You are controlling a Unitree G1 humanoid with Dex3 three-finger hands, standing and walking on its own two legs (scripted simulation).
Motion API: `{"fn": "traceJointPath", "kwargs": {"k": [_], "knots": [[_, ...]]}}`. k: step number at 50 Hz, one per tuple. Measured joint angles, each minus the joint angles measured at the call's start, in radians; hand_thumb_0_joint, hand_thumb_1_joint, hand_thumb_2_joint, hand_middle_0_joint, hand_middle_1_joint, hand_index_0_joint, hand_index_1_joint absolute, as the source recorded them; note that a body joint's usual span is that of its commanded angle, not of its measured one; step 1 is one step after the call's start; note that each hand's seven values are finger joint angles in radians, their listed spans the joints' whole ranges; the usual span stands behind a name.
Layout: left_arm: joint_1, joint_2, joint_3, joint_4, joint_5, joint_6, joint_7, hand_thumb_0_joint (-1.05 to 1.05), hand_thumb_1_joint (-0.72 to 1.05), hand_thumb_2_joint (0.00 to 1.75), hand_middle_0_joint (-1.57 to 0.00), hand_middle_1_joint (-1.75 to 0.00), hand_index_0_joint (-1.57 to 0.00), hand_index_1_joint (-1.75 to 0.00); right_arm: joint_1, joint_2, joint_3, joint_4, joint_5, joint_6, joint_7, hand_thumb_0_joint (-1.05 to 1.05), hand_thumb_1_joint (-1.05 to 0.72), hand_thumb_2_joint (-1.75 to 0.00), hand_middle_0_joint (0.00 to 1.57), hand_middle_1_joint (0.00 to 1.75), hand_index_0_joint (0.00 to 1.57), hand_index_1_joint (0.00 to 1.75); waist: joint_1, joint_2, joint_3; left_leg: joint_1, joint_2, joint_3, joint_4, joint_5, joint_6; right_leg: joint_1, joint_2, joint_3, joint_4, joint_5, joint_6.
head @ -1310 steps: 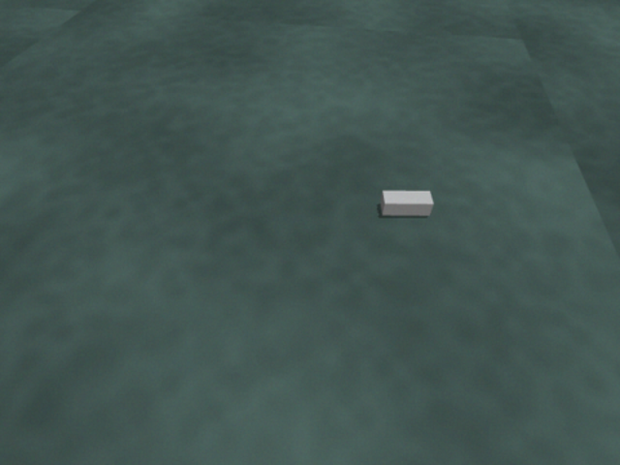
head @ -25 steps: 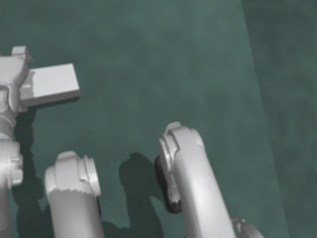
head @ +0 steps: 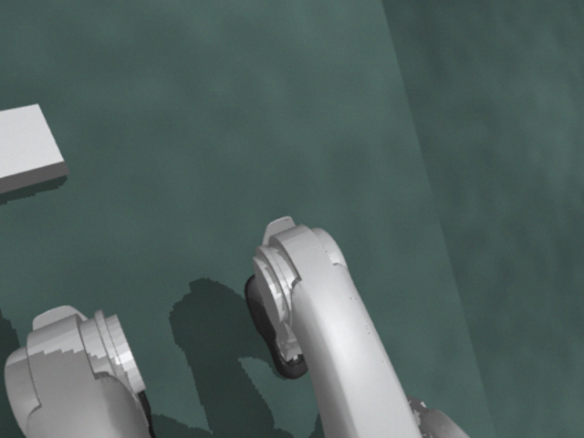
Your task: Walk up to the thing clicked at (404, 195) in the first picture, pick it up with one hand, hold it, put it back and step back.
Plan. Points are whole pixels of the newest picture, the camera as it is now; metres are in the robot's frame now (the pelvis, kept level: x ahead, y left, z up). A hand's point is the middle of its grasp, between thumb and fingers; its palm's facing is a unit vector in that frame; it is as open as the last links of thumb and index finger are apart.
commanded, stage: rest palm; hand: left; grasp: from above
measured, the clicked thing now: out of the picture +0.52 +0.24 -0.27
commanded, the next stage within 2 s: close in 0.44 s
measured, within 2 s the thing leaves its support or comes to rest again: neither
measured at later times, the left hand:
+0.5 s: hand out of the picture +0.50 +0.24 -0.24, palm faces -0.43 -0.10 -0.90, open 13.1 cm
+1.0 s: hand out of the picture +0.50 +0.24 -0.25, palm faces -0.44 -0.10 -0.89, open 13.3 cm
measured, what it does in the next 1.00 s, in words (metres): stands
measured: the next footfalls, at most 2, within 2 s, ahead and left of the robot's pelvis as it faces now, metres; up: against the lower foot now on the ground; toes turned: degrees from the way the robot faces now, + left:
none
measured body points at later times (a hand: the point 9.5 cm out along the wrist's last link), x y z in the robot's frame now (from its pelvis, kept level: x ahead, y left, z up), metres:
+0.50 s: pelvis -0.01 +0.00 +0.00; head +0.28 +0.11 +0.33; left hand +0.51 +0.24 -0.19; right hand -0.01 -0.25 -0.05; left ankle +0.06 +0.12 -0.28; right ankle +0.12 -0.15 -0.27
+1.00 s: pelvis -0.01 +0.01 +0.00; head +0.29 +0.11 +0.32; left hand +0.52 +0.24 -0.20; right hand -0.01 -0.24 -0.03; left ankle +0.06 +0.12 -0.28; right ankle +0.12 -0.15 -0.27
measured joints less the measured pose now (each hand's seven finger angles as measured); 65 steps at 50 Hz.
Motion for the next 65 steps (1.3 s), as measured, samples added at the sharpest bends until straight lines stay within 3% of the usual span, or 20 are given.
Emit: {"fn": "traceJointPath", "kwargs": {"k": [6,13,25,33,41,54,65], "knots": [[0.008,0.021,0.002,-0.014,-0.029,-0.005,-0.020,-0.01,-0.40,0.97,-0.07,-1.09,-0.12,-1.04,0.009,0.003,0.022,0.010,-0.014,-0.019,0.032,0.00,-0.90,-0.89,0.21,0.29,0.21,0.30,0.004,0.006,0.019,0.008,0.001,-0.017,0.022,-0.023,0.001,0.012,0.001,-0.014,0.009,-0.014,0.010],[0.023,0.022,-0.015,0.002,-0.027,-0.027,-0.026,-0.01,-0.37,0.98,-0.07,-1.12,-0.14,-1.06,0.003,-0.002,0.046,-0.010,-0.019,-0.031,0.052,0.00,-0.90,-0.89,0.21,0.29,0.21,0.30,0.004,0.006,0.022,0.022,0.000,-0.034,0.028,-0.032,-0.003,0.030,-0.003,-0.030,0.005,-0.017,0.004],[-0.007,0.066,-0.023,0.063,0.010,-0.040,0.040,0.00,-0.37,0.96,-0.07,-1.12,-0.14,-1.06,-0.037,-0.032,0.063,-0.022,-0.027,-0.061,0.059,0.00,-0.90,-0.89,0.20,0.29,0.20,0.30,-0.020,-0.041,0.052,0.027,0.002,-0.048,0.033,-0.003,0.002,0.047,0.005,-0.045,-0.009,0.015,0.008],[-0.023,0.083,-0.043,0.079,-0.011,-0.007,0.061,-0.01,-0.39,1.00,-0.08,-1.11,-0.13,-1.07,-0.037,-0.048,0.075,-0.022,-0.028,-0.080,0.067,0.00,-0.90,-0.89,0.20,0.29,0.20,0.30,-0.033,-0.043,0.067,0.028,0.008,-0.048,0.026,-0.004,0.011,0.053,0.006,-0.047,-0.023,0.017,0.012],[-0.034,0.099,-0.047,0.077,-0.041,0.010,0.047,0.00,-0.41,1.01,-0.09,-1.09,-0.12,-1.06,-0.032,-0.045,0.097,-0.036,-0.022,-0.088,0.074,0.00,-0.90,-0.89,0.20,0.29,0.20,0.30,-0.043,-0.048,0.076,0.033,0.010,-0.055,0.021,-0.014,0.011,0.059,0.005,-0.055,-0.033,0.013,0.014],[-0.020,0.128,-0.033,0.047,-0.048,-0.003,0.022,0.00,-0.40,1.04,-0.13,-1.06,-0.14,-1.06,-0.034,-0.046,0.117,-0.065,-0.026,-0.080,0.066,0.00,-0.90,-0.89,0.20,0.29,0.20,0.30,-0.038,-0.052,0.101,0.038,0.009,-0.065,0.020,-0.008,0.010,0.070,0.002,-0.066,-0.042,0.020,0.012],[-0.020,0.124,-0.064,0.041,-0.052,-0.018,0.021,-0.01,-0.31,1.02,-0.19,-1.07,-0.21,-1.05,-0.030,-0.045,0.130,-0.064,-0.025,-0.075,0.055,0.00,-0.90,-0.90,0.20,0.29,0.20,0.30,-0.039,-0.058,0.095,0.042,0.013,-0.067,0.008,0.001,0.014,0.078,0.002,-0.071,-0.059,0.030,0.007]]}}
